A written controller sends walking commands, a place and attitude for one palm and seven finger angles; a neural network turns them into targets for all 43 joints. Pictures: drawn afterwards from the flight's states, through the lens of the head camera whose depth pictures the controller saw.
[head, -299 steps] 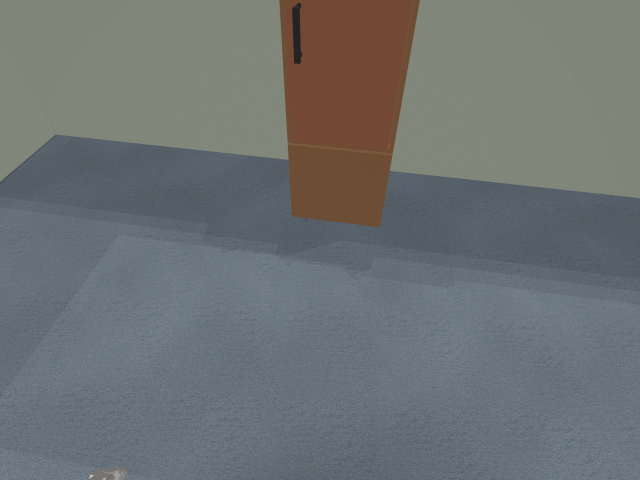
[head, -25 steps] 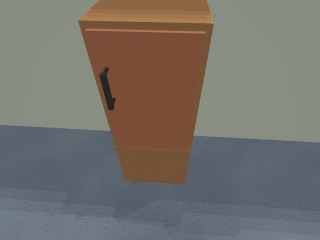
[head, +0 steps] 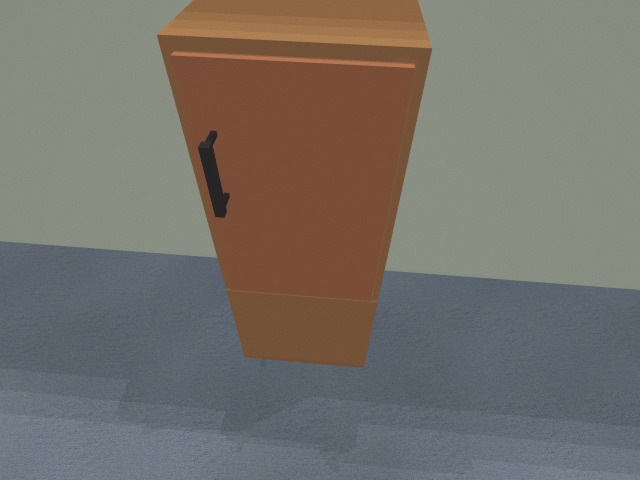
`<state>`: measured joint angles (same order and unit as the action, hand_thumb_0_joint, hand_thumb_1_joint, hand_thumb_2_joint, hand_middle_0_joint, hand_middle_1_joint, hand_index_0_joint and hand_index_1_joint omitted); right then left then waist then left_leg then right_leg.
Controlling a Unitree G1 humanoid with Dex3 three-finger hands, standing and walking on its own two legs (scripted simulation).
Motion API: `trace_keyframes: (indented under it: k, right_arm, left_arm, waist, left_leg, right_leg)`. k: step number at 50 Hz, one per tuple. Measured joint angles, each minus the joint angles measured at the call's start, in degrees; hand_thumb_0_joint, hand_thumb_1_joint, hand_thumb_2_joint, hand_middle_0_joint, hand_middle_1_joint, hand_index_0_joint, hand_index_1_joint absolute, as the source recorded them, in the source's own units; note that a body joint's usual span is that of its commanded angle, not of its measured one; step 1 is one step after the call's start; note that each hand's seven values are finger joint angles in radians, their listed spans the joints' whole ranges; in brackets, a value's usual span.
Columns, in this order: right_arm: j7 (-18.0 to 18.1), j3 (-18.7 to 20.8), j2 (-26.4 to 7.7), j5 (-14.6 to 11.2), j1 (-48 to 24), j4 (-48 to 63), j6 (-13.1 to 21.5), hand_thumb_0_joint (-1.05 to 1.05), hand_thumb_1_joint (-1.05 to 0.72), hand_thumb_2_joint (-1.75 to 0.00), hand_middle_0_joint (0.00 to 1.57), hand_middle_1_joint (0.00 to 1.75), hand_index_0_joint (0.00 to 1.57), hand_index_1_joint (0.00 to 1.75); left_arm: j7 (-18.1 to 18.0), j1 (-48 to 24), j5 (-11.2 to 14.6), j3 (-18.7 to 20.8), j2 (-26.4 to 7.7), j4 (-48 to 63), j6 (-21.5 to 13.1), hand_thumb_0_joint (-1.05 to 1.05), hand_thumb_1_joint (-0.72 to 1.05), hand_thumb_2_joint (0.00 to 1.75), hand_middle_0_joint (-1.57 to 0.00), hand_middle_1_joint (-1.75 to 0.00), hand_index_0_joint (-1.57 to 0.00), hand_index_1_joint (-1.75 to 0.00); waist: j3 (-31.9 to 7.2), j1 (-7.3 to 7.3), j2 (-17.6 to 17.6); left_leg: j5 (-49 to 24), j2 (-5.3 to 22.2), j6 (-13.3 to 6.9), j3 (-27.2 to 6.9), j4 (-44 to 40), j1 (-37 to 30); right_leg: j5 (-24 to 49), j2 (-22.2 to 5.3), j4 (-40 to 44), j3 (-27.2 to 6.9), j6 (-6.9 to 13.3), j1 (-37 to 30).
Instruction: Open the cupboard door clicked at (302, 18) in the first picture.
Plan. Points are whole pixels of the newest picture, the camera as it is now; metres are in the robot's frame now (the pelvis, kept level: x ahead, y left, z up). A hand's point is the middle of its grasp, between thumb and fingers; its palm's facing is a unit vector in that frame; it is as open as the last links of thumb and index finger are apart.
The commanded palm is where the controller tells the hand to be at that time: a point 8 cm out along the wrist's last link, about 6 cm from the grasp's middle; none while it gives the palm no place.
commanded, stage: look again from close up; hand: left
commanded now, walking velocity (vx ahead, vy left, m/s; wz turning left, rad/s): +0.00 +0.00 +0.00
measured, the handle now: (216, 175) +0.60 +0.23 +0.04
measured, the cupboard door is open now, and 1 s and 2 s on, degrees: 0 0 0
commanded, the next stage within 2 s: raise the hand with hooked fingers in 1.96 s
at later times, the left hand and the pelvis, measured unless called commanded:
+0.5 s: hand out of the picture -0.01 +0.15 -0.17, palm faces +0.06 -0.99 -0.16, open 7.4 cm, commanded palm none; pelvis +0.01 +0.00 +0.00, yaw +0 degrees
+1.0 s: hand out of the picture +0.00 +0.15 -0.17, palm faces +0.06 -0.99 -0.16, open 7.4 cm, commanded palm none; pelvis +0.02 +0.00 +0.00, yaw +0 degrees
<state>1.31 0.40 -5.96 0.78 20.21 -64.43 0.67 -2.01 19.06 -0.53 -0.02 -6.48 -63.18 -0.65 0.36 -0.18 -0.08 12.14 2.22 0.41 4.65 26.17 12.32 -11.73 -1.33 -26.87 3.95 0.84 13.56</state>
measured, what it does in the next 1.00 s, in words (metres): stands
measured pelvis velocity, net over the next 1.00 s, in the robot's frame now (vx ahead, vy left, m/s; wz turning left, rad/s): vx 0.02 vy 0.00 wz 0.00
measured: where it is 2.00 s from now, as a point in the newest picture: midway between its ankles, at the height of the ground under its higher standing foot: outside the picture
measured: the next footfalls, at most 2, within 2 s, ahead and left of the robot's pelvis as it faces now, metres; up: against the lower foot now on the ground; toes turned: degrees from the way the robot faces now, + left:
none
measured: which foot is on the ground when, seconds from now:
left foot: down 0.00-1.00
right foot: down 0.00-1.00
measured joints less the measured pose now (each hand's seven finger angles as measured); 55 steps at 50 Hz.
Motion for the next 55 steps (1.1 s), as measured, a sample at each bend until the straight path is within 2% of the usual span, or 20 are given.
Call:
trace_keyframes:
  k: [12,55]
  right_arm:
    - [0.2,0.1,-0.4,0.0,-1.7,0.5,0.2,0.01,-0.92,-0.9,0.2,0.3,0.2,0.3]
    - [0.4,-0.2,0.2,0.0,-1.8,-0.8,0.5,0.0,-0.91,-0.9,0.2,0.3,0.2,0.3]
  left_arm:
    - [0.1,0.4,-0.1,0.0,0.6,-0.2,-0.2,0.01,0.91,0.9,-0.19,-0.3,-0.2,-0.29]
    - [-0.1,-0.1,-0.1,0.0,0.6,-0.8,-0.5,0.01,0.91,0.9,-0.19,-0.3,-0.2,-0.29]
  waist:
    - [0.1,0.52,0.0]
    - [0.9,0.59,0.0]
  left_leg:
    - [-0.2,-0.4,-0.2,0.0,-1.0,-0.6]
    - [0.4,0.1,0.5,-0.2,-2.5,-2.4]
  right_leg:
    - [0.0,-0.3,0.7,0.0,-0.3,-0.5]
    - [-1.0,0.2,1.6,0.2,0.2,-2.1]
